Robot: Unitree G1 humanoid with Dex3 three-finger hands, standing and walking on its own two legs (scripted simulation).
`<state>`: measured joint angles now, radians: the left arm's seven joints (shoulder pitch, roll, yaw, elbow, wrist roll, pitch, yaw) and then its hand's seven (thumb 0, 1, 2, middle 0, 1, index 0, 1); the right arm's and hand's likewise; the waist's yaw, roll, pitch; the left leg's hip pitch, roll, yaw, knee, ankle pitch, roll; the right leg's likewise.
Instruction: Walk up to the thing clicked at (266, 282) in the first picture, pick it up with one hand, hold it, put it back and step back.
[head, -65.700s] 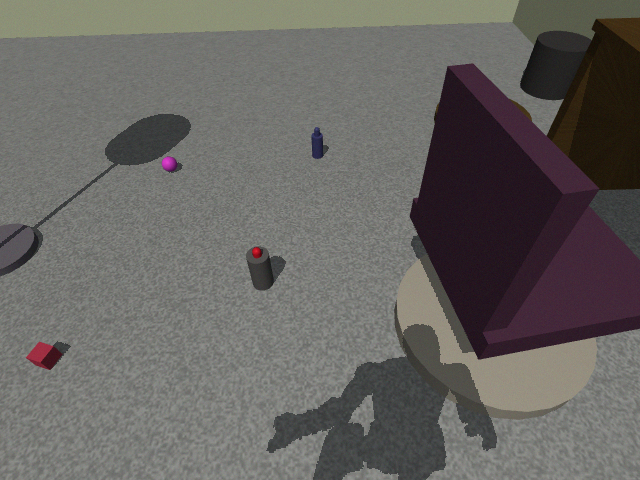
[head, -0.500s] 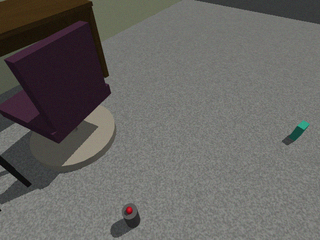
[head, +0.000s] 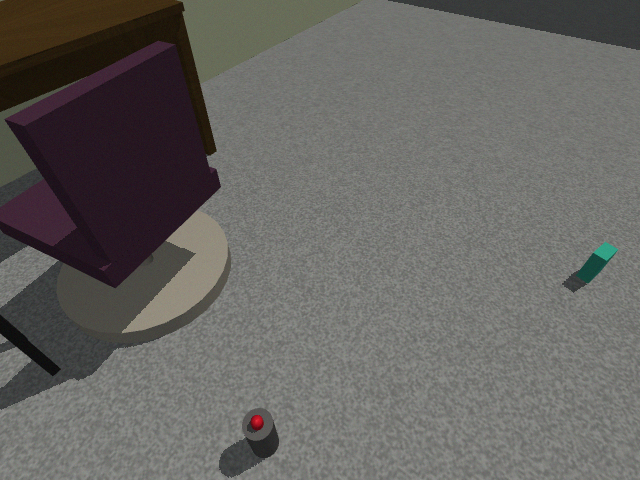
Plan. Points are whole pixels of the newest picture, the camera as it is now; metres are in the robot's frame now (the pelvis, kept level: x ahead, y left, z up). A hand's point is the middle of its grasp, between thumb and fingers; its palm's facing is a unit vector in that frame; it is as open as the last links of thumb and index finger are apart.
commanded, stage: stand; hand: left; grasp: from the side
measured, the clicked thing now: (260, 431) +0.40 +0.20 -0.68
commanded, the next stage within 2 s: go down in 0.16 s
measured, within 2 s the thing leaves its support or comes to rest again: neither
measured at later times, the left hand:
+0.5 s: hand out of the picture +0.15 +0.26 -0.16, palm faces +0.05 -0.94 -0.33, open 11.0 cm
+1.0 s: hand out of the picture +0.12 +0.28 -0.19, palm faces +0.08 -0.94 -0.33, open 17.3 cm
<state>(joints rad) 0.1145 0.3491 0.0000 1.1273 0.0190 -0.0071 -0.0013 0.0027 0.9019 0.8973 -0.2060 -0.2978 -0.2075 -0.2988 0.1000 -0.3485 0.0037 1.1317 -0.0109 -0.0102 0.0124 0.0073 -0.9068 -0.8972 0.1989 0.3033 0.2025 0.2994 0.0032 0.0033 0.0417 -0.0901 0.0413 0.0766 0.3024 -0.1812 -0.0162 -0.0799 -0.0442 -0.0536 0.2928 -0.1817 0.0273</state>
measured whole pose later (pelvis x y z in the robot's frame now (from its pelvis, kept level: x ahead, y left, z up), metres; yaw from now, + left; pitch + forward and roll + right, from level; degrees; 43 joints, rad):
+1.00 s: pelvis -0.02 +0.00 -0.07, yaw +1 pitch +13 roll -2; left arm 0.21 0.35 0.23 0.56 0.05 0.19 -0.08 -0.01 -0.53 0.01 -0.11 -0.06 -0.10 -0.06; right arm 0.23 -0.25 -0.03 0.60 0.01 -0.14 -0.06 0.01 -0.90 -0.89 0.20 0.30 0.20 0.30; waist -0.03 0.00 -0.09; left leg -0.76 0.07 0.02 0.99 -0.46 -0.01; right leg -0.72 -0.05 -0.07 0.95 -0.45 0.02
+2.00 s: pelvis -0.10 +0.00 -0.31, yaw -2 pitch +33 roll -5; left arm -0.49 0.74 0.69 1.03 -0.09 -0.34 -0.55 -0.01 -0.47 0.04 -0.06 -0.07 -0.06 -0.06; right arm 0.15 -0.34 0.04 0.67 -0.03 -0.15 -0.03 0.01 -0.91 -0.90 0.20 0.30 0.20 0.30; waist -0.08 -0.01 -0.15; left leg -1.87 0.08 -0.07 1.94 -0.65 -0.01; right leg -1.81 -0.06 -0.07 1.89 -0.66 0.00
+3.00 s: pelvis -0.11 +0.00 -0.39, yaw -4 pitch +33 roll -6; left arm -0.69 0.91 0.77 1.12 -0.11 -0.33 -0.66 -0.01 -0.46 0.08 -0.05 -0.05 -0.04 -0.06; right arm 0.15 -0.36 0.10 0.70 -0.05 -0.14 -0.01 0.01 -0.92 -0.90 0.20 0.30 0.20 0.30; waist -0.10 -0.02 -0.10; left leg -2.12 0.07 -0.11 2.21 -0.67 0.00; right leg -2.04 -0.06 -0.07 2.15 -0.68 0.01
